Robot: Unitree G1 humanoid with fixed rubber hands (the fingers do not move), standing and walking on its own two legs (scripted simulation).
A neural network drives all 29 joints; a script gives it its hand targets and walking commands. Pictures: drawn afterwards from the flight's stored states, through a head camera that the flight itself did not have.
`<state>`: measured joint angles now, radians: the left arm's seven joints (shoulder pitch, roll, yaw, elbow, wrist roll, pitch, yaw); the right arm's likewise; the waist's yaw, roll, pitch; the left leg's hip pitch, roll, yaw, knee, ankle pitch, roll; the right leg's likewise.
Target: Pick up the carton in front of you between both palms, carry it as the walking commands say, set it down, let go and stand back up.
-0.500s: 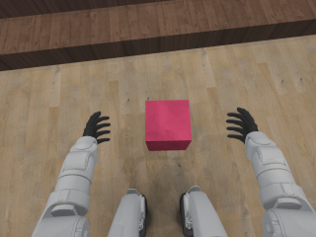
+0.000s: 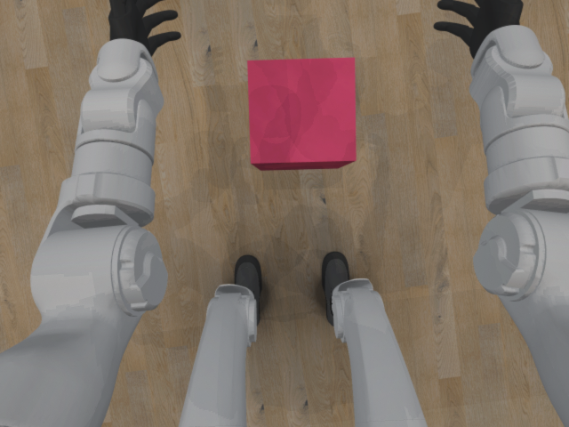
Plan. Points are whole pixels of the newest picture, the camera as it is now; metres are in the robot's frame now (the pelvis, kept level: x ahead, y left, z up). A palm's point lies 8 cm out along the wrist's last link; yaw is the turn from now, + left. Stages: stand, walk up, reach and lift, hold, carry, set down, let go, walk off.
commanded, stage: reach and lift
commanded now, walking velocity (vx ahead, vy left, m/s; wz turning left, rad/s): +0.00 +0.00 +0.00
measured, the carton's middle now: (300, 123) +0.54 -0.03 -0.53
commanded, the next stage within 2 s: none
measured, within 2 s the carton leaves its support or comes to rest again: leaves its support in 1.80 s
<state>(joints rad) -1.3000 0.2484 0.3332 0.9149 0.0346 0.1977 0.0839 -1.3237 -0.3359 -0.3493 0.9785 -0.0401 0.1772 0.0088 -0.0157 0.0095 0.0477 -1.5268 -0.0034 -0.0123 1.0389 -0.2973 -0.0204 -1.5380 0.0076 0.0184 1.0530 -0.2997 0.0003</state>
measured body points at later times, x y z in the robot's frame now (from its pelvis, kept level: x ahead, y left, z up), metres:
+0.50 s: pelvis -0.01 +0.01 -0.16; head +0.36 -0.01 +0.09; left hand +0.55 +0.17 -0.33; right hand +0.54 -0.22 -0.33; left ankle +0.07 +0.14 -0.62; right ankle +0.07 -0.12 -0.62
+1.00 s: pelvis -0.04 +0.00 -0.29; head +0.35 -0.01 -0.08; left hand +0.55 +0.16 -0.48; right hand +0.54 -0.21 -0.48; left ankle +0.07 +0.13 -0.62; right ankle +0.06 -0.12 -0.62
